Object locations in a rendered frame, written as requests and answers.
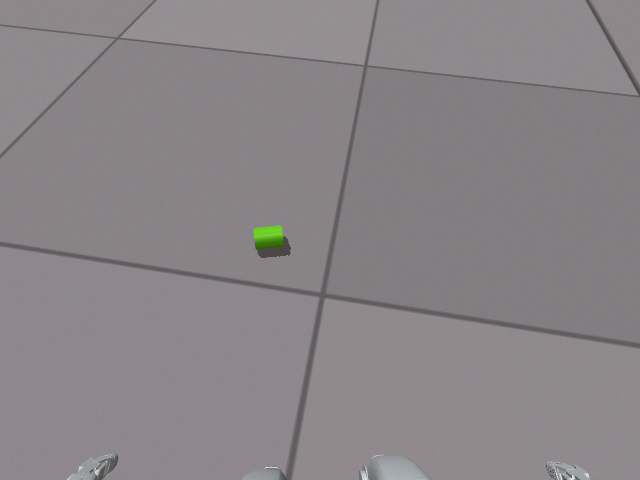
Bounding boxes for right robot hand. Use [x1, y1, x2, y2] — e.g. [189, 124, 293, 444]
[546, 461, 591, 480]

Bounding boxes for left robot hand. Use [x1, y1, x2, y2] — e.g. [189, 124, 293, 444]
[67, 454, 118, 480]

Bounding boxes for can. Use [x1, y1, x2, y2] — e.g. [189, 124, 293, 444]
[253, 225, 284, 249]

